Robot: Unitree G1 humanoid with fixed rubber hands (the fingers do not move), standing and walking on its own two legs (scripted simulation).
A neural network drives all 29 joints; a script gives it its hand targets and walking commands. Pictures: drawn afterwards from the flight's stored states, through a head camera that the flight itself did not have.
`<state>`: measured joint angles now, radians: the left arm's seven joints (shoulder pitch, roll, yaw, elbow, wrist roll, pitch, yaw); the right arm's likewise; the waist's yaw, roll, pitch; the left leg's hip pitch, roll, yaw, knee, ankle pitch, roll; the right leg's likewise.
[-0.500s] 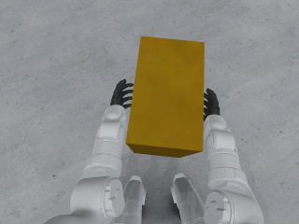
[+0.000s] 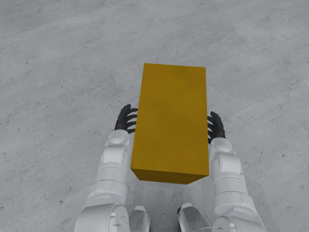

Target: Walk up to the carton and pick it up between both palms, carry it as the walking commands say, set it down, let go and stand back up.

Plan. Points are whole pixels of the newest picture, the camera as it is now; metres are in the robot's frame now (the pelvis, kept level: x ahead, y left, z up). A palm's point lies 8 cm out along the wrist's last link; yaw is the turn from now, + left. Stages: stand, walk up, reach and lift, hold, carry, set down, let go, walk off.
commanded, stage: reach and lift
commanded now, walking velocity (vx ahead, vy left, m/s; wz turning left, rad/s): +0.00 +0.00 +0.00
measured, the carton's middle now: (168, 131) +0.39 -0.03 -0.10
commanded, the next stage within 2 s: none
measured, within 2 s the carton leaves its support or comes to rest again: neither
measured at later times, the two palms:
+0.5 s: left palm (117, 128) +0.36 +0.10 +0.03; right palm (226, 133) +0.33 -0.16 +0.03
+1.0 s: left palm (110, 127) +0.33 +0.10 +0.09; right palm (237, 130) +0.31 -0.16 +0.09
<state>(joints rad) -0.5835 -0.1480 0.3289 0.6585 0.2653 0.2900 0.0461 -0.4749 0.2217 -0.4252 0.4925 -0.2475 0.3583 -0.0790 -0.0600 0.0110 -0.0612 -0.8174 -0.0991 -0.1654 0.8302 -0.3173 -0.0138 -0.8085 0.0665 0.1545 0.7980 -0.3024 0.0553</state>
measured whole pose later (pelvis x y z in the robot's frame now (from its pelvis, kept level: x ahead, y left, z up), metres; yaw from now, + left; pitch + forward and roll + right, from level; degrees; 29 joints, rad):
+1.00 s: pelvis +0.02 +0.00 +0.05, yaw +0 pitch -6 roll +0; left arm -0.40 -0.18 0.25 0.47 0.29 0.65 0.05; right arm -0.37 0.18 -0.27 0.39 -0.26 0.74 -0.07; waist -0.06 -0.01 -0.01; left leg -0.12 -0.06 -0.16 0.44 -0.21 0.00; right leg -0.12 0.03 0.16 0.41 -0.20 0.03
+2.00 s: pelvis +0.02 -0.01 +0.04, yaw +0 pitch -8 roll +0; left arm -0.35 -0.18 0.23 0.36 0.28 0.74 0.04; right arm -0.35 0.18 -0.20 0.36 -0.25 0.78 -0.06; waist 0.00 0.00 0.01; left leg -0.09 -0.05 -0.16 0.45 -0.23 -0.02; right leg -0.10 0.04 0.14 0.45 -0.21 0.02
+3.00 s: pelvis +0.01 -0.01 +0.04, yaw +0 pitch -3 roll +0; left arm -0.32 -0.17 0.19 0.31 0.26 0.78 0.06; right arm -0.32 0.17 -0.18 0.31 -0.24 0.82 -0.06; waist 0.00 0.01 -0.09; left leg -0.24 -0.02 -0.11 0.55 -0.31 -0.01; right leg -0.23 0.02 0.08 0.51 -0.25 0.02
